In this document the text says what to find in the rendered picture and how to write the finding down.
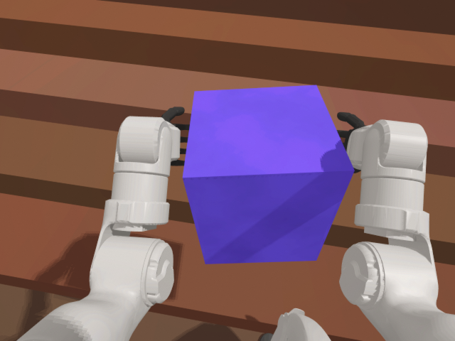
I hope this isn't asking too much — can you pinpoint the right robot forearm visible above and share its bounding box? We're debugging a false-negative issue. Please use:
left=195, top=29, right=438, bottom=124
left=346, top=119, right=439, bottom=297

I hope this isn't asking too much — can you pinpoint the carton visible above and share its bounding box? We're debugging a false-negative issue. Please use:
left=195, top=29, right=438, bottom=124
left=183, top=85, right=355, bottom=264

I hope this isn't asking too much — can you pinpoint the right robot upper arm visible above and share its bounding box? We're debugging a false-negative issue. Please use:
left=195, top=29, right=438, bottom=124
left=339, top=242, right=455, bottom=341

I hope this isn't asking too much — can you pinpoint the right robot thigh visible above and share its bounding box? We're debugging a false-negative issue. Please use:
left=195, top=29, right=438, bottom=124
left=275, top=313, right=331, bottom=341

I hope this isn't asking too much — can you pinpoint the left robot upper arm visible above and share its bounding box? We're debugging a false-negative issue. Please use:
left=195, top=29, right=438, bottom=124
left=17, top=235, right=174, bottom=341

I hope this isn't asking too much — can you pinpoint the left robot forearm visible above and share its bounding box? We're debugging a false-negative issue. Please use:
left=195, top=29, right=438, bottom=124
left=90, top=117, right=181, bottom=288

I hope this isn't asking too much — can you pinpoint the right robot hand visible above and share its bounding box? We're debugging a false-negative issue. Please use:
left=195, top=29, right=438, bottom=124
left=337, top=112, right=366, bottom=173

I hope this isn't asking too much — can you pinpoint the left robot hand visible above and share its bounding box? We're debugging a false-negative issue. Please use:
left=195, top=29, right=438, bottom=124
left=161, top=107, right=190, bottom=166

